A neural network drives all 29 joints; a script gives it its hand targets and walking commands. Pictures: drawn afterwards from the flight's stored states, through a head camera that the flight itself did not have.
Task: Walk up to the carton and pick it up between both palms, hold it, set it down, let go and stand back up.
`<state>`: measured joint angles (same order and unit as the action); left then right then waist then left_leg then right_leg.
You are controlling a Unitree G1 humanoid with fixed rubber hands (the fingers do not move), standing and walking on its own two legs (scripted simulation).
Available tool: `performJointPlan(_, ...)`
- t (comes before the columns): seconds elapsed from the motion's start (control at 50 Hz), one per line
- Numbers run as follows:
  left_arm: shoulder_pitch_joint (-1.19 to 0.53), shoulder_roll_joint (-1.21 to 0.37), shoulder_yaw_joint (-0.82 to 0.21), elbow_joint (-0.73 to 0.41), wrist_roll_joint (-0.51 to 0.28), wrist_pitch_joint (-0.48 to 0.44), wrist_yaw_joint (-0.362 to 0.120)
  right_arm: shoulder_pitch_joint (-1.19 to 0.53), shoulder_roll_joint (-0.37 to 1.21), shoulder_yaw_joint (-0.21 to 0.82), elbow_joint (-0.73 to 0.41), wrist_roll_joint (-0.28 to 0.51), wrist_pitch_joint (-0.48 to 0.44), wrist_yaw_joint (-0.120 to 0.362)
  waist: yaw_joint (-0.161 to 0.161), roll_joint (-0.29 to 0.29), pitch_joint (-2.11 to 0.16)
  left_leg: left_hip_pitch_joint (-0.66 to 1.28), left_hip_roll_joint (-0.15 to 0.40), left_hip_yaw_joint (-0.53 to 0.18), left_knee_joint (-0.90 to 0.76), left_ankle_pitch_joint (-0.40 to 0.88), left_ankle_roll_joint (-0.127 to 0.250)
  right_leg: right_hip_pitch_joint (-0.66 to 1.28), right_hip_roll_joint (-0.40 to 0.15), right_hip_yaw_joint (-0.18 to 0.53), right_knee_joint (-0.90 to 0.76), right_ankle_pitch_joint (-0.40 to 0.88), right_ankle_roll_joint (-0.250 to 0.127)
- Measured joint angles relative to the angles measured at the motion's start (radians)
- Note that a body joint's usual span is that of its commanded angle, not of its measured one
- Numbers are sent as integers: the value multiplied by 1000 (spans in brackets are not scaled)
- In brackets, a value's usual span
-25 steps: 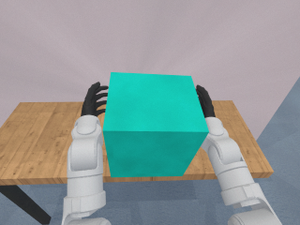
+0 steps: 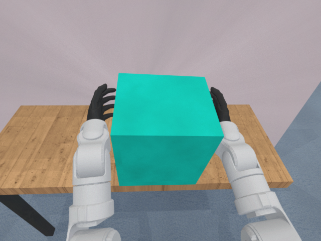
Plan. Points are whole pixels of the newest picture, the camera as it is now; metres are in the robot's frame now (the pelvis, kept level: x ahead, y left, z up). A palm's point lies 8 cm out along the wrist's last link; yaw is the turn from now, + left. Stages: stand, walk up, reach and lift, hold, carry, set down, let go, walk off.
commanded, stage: hold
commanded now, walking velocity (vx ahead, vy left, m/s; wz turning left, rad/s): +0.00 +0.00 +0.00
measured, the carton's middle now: (160, 133) +0.34 +0.01 +0.13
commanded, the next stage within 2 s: none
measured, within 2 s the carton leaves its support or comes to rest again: neither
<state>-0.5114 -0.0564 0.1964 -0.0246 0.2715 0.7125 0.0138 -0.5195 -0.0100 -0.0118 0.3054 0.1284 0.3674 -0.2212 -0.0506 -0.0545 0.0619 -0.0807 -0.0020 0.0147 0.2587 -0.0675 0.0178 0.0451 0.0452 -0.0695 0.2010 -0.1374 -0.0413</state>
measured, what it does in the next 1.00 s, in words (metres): stands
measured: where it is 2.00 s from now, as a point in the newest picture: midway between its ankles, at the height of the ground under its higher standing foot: outside the picture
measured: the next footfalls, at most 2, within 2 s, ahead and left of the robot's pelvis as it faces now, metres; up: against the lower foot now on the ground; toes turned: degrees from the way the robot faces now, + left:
none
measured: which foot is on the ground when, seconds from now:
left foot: down 0.00-1.00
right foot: down 0.00-1.00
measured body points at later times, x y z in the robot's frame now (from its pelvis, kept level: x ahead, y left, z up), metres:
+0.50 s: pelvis +0.00 +0.00 +0.00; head -0.02 +0.03 +0.45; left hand +0.36 +0.15 +0.18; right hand +0.36 -0.14 +0.16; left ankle +0.06 +0.11 -0.75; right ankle -0.01 -0.09 -0.75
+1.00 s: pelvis +0.00 +0.00 +0.00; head -0.02 +0.02 +0.45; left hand +0.36 +0.15 +0.18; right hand +0.37 -0.14 +0.16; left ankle +0.06 +0.11 -0.75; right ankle -0.01 -0.09 -0.75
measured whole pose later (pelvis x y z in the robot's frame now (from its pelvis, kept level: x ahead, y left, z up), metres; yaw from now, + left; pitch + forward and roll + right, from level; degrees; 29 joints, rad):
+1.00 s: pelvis +0.00 +0.00 +0.00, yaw +0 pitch -7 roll -1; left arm -0.49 -0.06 0.19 -0.07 0.27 0.72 0.01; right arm -0.51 -0.02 0.00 0.27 0.14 0.37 -0.23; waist -0.05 -0.06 0.07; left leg -0.06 0.00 0.02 0.25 -0.07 0.02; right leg 0.06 0.05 -0.06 0.19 -0.14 -0.04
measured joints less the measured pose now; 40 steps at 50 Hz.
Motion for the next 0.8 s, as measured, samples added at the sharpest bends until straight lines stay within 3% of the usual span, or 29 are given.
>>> performJointPlan(0.22,35,-1,-23,-67,-1,5,4,33,-14,25,-59,19,-4,-11,1,1,-1,10,0,7,-1,-7,1,13,-1,8,-12,1,2)
performJointPlan(0.8,11,-6,-4,-36,7,11,-4,8,-7,11,-23,12,2,-5,0,-1,9,22,1,5,-11,1,-1,20,1,5,-10,2,-1)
